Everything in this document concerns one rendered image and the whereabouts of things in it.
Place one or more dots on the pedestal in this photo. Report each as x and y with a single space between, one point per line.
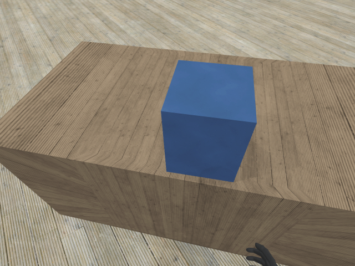
88 140

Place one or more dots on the robot right hand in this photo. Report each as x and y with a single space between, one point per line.
266 258

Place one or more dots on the carton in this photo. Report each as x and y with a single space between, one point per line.
208 118

